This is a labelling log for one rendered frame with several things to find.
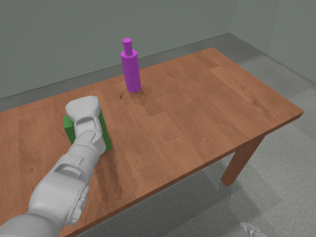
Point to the table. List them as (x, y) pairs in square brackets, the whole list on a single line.
[(190, 112)]

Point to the robot right hand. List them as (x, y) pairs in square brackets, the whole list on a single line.
[(251, 230)]

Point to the robot left hand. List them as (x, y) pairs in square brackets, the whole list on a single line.
[(89, 105)]

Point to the left robot upper arm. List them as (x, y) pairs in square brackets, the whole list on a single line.
[(59, 202)]

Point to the left robot forearm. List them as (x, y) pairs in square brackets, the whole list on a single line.
[(83, 155)]

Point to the sponge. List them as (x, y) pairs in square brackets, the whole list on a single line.
[(70, 130)]

